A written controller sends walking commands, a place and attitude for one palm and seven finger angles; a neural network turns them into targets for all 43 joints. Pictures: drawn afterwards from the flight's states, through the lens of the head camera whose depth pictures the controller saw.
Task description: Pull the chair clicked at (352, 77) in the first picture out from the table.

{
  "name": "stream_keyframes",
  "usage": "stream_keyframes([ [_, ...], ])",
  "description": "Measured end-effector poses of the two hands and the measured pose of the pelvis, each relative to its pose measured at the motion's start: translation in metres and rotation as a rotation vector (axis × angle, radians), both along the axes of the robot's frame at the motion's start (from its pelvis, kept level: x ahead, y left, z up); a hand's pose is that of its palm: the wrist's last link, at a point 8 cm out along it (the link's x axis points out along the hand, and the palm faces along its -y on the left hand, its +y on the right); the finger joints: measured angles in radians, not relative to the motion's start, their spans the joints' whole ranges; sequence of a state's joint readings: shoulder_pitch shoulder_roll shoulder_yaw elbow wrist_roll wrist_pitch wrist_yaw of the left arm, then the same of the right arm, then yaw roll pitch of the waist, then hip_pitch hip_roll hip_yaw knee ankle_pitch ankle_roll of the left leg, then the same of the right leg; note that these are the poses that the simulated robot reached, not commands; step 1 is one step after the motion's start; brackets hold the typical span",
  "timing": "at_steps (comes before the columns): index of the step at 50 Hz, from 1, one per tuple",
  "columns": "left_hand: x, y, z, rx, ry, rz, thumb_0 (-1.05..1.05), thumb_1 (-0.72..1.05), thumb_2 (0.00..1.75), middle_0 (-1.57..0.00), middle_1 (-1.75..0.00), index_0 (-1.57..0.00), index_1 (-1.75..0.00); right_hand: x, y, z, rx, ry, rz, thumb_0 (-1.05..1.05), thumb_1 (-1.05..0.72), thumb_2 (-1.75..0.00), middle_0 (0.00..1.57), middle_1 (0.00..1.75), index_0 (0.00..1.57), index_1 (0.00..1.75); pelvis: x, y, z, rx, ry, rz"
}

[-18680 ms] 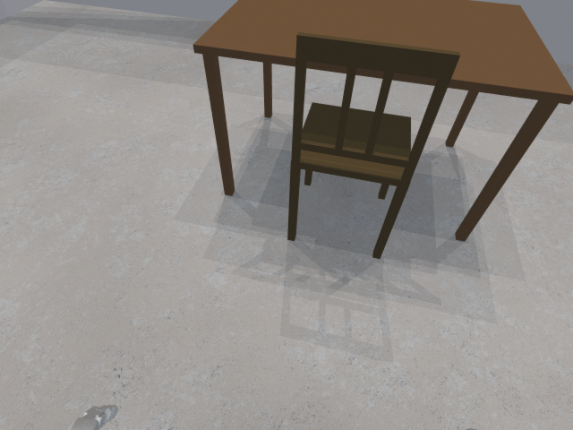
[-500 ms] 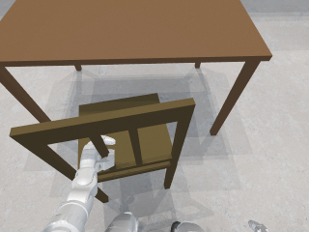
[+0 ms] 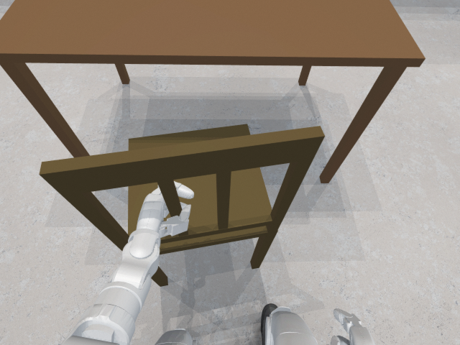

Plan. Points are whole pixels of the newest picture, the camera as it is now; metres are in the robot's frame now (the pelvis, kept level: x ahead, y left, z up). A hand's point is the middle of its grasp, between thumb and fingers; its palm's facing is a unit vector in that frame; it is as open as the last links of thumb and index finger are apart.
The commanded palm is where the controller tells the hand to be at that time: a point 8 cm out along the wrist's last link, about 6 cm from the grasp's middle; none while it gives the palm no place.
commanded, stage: step backward, pulling the chair out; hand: left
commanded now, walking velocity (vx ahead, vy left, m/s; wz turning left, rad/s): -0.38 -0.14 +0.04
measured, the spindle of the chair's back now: (175, 209) +0.37 +0.11 -0.07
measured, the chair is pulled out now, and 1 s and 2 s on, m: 0.25 0.44 0.60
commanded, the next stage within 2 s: stop walking, hand still on the chair in 1.16 s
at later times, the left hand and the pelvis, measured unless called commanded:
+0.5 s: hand (179, 253) +0.27 +0.09 -0.05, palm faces +0.01 -0.99 -0.15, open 5.4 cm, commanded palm +0.24 +0.15 -0.06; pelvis -0.07 -0.02 +0.02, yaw +2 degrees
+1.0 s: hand (173, 332) +0.15 +0.09 -0.05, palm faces +0.07 -0.98 -0.18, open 5.5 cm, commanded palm +0.12 +0.15 -0.05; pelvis -0.19 -0.05 +0.02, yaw +1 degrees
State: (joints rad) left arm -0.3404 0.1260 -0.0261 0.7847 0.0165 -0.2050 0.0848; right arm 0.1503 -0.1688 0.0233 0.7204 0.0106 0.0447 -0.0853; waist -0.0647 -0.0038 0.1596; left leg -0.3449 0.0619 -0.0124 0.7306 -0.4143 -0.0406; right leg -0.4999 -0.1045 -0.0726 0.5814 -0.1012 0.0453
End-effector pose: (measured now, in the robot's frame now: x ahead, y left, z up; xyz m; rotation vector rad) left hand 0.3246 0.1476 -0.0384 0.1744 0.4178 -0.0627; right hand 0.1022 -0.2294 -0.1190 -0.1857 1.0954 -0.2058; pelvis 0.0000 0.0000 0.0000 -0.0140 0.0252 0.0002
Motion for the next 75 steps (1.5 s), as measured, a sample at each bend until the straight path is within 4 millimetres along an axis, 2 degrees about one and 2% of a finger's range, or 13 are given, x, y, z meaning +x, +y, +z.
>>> stream_keyframes([
  [10, -0.034, 0.008, 0.002, -0.011, 0.045, 0.053, 0.05, 0.67, 0.77, -0.27, -1.26, -0.5, -1.45, -0.049, -0.021, 0.014, -0.026, 0.089, -0.003, 0.01, -0.91, -0.89, 0.2, 0.3, 0.2, 0.3, -0.018, -0.01, 0.017, -0.025, 0.031, 0.002],
  [15, -0.043, 0.005, 0.004, 0.026, 0.045, 0.094, 0.04, 0.64, 0.78, -0.31, -1.24, -0.5, -1.45, -0.06, -0.042, 0.003, -0.008, 0.106, 0.0, 0.01, -0.91, -0.89, 0.2, 0.3, 0.2, 0.3, -0.036, -0.027, 0.018, -0.036, 0.016, -0.001],
  [23, -0.064, -0.001, 0.006, 0.008, 0.083, 0.136, 0.05, 0.66, 0.76, -0.28, -1.22, -0.49, -1.45, -0.059, -0.068, 0.026, -0.079, 0.012, -0.017, 0.01, -0.91, -0.89, 0.2, 0.3, 0.2, 0.3, -0.066, -0.028, 0.026, 0.038, 0.032, 0.018],
  [28, -0.085, 0.0, 0.004, -0.01, 0.055, 0.08, 0.04, 0.68, 0.76, -0.25, -1.25, -0.49, -1.45, -0.06, -0.065, 0.035, -0.148, -0.045, 0.002, 0.01, -0.91, -0.89, 0.2, 0.3, 0.2, 0.3, -0.083, -0.012, 0.017, 0.005, 0.028, 0.042],
  [34, -0.119, 0.006, 0.005, -0.026, 0.052, 0.056, 0.04, 0.7, 0.75, -0.22, -1.26, -0.5, -1.45, -0.078, -0.034, 0.038, -0.09, -0.045, 0.068, 0.01, -0.91, -0.89, 0.2, 0.3, 0.2, 0.3, -0.108, -0.012, 0.022, 0.008, 0.013, 0.024],
  [39, -0.149, 0.008, 0.006, -0.01, 0.061, 0.096, 0.04, 0.68, 0.77, -0.25, -1.23, -0.5, -1.45, -0.104, -0.013, 0.019, 0.03, -0.029, 0.092, 0.01, -0.91, -0.89, 0.2, 0.3, 0.2, 0.3, -0.131, -0.023, 0.022, -0.004, 0.006, 0.003],
  [43, -0.168, 0.006, 0.007, 0.03, 0.056, 0.138, 0.03, 0.65, 0.78, -0.3, -1.21, -0.5, -1.45, -0.133, -0.015, -0.003, 0.095, -0.002, 0.082, 0.01, -0.91, -0.89, 0.2, 0.3, 0.2, 0.3, -0.154, -0.04, 0.016, -0.022, -0.018, -0.003],
  [50, -0.2, -0.005, 0.008, 0.026, 0.086, 0.188, 0.04, 0.65, 0.77, -0.3, -1.17, -0.5, -1.45, -0.19, -0.059, 0.005, 0.022, 0.046, 0.006, 0.01, -0.91, -0.89, 0.2, 0.3, 0.2, 0.3, -0.191, -0.05, 0.023, 0.036, 0.01, 0.014],
  [58, -0.236, -0.007, 0.007, -0.005, 0.08, 0.131, 0.03, 0.67, 0.75, -0.23, -1.22, -0.5, -1.45, -0.237, -0.098, 0.031, -0.161, 0.032, -0.001, 0.01, -0.91, -0.89, 0.2, 0.3, 0.2, 0.3, -0.234, -0.033, 0.018, 0.035, 0.045, 0.068],
  [61, -0.252, -0.003, 0.004, -0.034, 0.052, 0.093, 0.01, 0.68, 0.75, -0.21, -1.25, -0.5, -1.45, -0.254, -0.092, 0.038, -0.205, 0.02, -0.01, 0.01, -0.91, -0.89, 0.2, 0.3, 0.2, 0.3, -0.252, -0.021, 0.013, 0.038, 0.035, 0.068],
  [65, -0.278, 0.001, 0.009, -0.028, 0.073, 0.059, 0.01, 0.7, 0.76, -0.18, -1.25, -0.49, -1.45, -0.276, -0.065, 0.043, -0.156, 0.007, -0.016, 0.01, -0.91, -0.89, 0.19, 0.3, 0.2, 0.3, -0.265, -0.015, 0.021, 0.01, 0.004, 0.044],
  [71, -0.311, 0.01, 0.009, -0.016, 0.085, 0.075, 0.03, 0.68, 0.77, -0.22, -1.23, -0.5, -1.45, -0.299, -0.019, 0.019, 0.023, 0.04, 0.033, 0.01, -0.91, -0.89, 0.2, 0.3, 0.2, 0.3, -0.276, -0.02, 0.018, -0.019, -0.02, 0.039],
  [75, -0.328, 0.012, 0.01, -0.011, 0.097, 0.106, 0.04, 0.67, 0.78, -0.24, -1.2, -0.5, -1.45, -0.302, -0.01, 0.012, 0.06, 0.013, 0.025, 0.01, -0.92, -0.89, 0.2, 0.3, 0.2, 0.3, -0.289, -0.022, 0.018, -0.038, -0.04, 0.041],
])
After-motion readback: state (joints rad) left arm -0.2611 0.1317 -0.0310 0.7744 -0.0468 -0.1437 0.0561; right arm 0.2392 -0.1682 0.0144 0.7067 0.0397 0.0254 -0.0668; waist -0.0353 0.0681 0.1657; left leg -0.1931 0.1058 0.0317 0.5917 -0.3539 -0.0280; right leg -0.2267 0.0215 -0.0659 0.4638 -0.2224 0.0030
